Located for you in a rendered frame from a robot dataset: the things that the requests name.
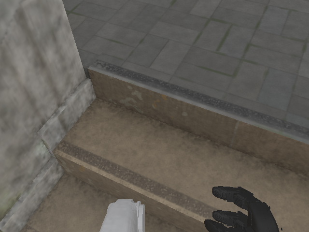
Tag robot left thigh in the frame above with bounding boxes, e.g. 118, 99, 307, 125
99, 199, 145, 232

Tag robot right hand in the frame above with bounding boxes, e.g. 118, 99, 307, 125
204, 186, 283, 232

